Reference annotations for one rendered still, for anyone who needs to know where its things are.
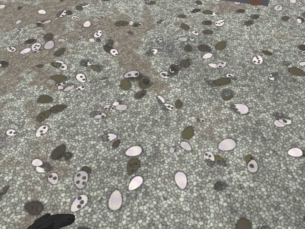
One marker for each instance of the left robot hand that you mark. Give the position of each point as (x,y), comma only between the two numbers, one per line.
(56,221)

